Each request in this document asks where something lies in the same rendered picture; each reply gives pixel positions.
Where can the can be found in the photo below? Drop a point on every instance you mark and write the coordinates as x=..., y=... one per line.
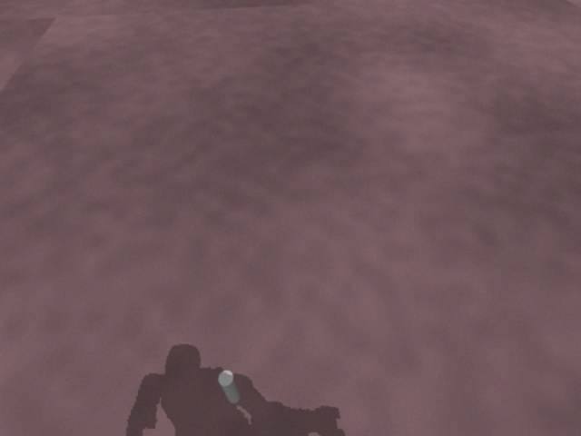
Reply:
x=229, y=386

